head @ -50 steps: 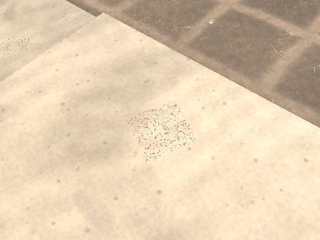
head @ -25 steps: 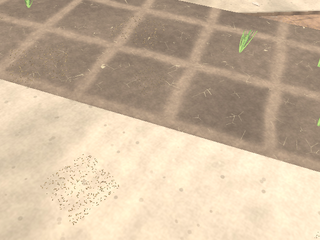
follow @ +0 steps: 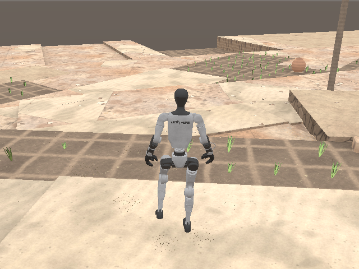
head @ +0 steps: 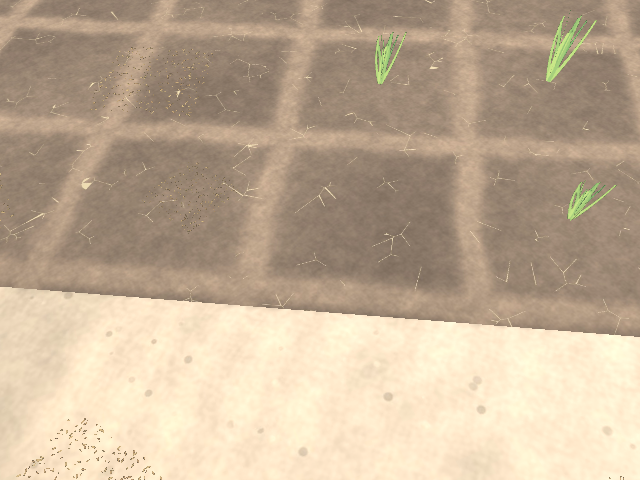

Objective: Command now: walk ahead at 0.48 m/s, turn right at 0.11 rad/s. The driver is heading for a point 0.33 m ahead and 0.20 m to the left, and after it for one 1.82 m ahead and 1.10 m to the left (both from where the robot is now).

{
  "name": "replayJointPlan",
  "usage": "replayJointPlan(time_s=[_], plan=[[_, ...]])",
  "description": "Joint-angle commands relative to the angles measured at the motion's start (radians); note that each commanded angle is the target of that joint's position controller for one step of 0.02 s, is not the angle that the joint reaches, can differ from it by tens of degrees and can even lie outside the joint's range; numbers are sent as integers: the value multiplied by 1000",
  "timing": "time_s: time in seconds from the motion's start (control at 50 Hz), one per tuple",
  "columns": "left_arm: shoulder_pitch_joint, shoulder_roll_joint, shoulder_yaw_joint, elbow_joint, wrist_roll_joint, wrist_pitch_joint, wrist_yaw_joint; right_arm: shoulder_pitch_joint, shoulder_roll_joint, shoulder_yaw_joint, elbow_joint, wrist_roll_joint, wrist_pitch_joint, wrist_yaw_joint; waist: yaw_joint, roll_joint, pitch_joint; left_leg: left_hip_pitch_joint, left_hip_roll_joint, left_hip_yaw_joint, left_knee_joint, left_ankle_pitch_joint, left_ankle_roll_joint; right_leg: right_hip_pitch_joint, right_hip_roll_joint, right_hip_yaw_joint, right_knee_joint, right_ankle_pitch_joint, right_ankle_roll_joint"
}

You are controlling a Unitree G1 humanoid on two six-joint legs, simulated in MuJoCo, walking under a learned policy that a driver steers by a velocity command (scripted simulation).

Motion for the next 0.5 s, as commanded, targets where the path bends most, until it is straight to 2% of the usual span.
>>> replayJointPlan(time_s=[0.02,0.06,0.1,0.12,0.14,0.16,0.18,0.2,0.24,0.28,0.3,0.32,0.34,0.36,0.38,0.4,0.42,0.44,0.46,0.48,0.5], plan=[[-42,143,35,-42,1,-31,15,8,-52,-9,-38,0,6,3,-14,-99,-25,-21,14,11,-140,182,-15,5,-241,115,-170,345,-152],[-25,146,32,-20,4,-33,18,-57,-35,0,-46,10,-1,13,18,-100,-3,19,-10,29,-295,324,2,-2,-219,55,-186,298,-117],[12,163,34,8,2,-38,19,-128,-21,8,-64,21,-5,25,51,-95,23,44,-32,42,-393,407,21,18,-243,42,-214,233,-105],[127,119,-1,52,136,-57,-45,-92,25,53,-79,-110,28,69,27,-147,27,-92,-45,-8,-314,341,26,129,-343,115,-182,251,-182],[154,113,7,75,131,-67,-62,-67,-2,39,-68,-106,42,78,25,-108,45,-238,-28,-68,-321,307,39,288,-404,144,-165,315,-201],[131,119,5,70,117,-71,-66,-81,-36,31,-70,-92,41,73,21,-73,41,-292,-42,-68,-365,327,49,367,-395,115,-158,332,-182],[119,120,0,74,107,-70,-62,-119,-44,29,-81,-81,37,69,26,-75,30,-269,-59,-32,-402,347,61,386,-364,69,-162,318,-155],[126,125,-7,83,100,-65,-56,-169,-36,35,-97,-76,36,68,40,-85,23,-208,-80,18,-425,347,72,361,-337,27,-176,294,-138],[147,136,-16,108,106,-47,-53,-221,-12,51,-125,-64,47,68,39,-109,41,-61,-114,58,-444,299,97,283,-336,-17,-204,342,-119],[125,198,-2,110,88,-52,-57,-214,-58,37,-132,-42,39,60,-1,-118,2,124,-187,124,-486,229,121,269,-299,-92,-110,781,-70],[104,233,6,102,80,-58,-54,-123,-95,24,-103,-29,24,54,-52,-103,-36,297,-241,171,-526,254,138,229,-266,-141,9,997,-20],[112,252,9,93,90,-66,-53,28,-143,5,-48,-16,8,46,-99,-81,-104,547,-272,164,-512,341,170,125,-235,-146,188,1070,50],[213,153,-24,75,127,-69,-42,225,-196,-10,14,-27,6,37,-106,44,-354,1022,-122,-9,-341,691,336,-132,-186,-121,505,764,155],[369,78,-63,80,140,-70,-59,403,-186,-17,43,-31,13,39,-141,213,-665,1428,221,-540,-418,848,637,-428,-9,-48,943,-278,259],[63,167,-18,28,60,-48,-73,551,-160,-20,104,-54,9,41,-283,18,-528,1263,202,-595,-572,832,497,-524,3,98,1119,-388,230],[-75,162,-9,-49,34,-52,-50,401,-205,-37,87,-39,-17,35,-203,14,-261,990,200,-484,-603,787,425,-596,-61,117,1132,-396,202],[-76,192,-5,-46,66,-50,-19,238,-159,-31,58,-27,-25,27,-132,-48,-194,746,153,-391,-652,776,415,-505,-129,120,1051,-383,176],[-30,146,-21,-41,104,-50,8,132,-101,-8,37,-24,-31,27,-46,-21,-157,553,106,-320,-712,798,415,-414,-167,117,956,-351,148],[19,117,-34,-31,113,-44,23,55,-70,2,4,-24,-30,32,15,-24,-130,384,84,-284,-775,768,413,-296,-200,96,868,-338,138],[69,115,-36,-23,110,-35,31,8,-71,1,-19,-25,-30,43,56,-20,-140,311,63,-278,-822,685,412,-211,-206,85,791,-347,145],[106,121,-34,-11,94,-24,31,-39,-103,-12,-45,-26,-37,52,83,-25,-144,255,28,-245,-843,587,391,-160,-198,51,730,-302,159]])
Keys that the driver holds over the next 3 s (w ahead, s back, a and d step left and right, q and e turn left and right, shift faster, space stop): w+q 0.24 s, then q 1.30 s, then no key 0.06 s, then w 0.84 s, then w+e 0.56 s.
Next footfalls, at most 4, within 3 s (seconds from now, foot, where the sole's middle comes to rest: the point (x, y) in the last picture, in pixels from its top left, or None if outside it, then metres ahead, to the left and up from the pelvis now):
0.32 left None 0.41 0.16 -0.78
0.80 right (365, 452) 0.52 -0.02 -0.78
1.26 left None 0.41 0.19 -0.78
1.72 right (331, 436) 0.55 0.05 -0.78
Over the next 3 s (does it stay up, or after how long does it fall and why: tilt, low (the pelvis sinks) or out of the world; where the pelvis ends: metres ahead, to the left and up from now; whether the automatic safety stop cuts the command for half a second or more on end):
stays up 0.79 0.58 -0.01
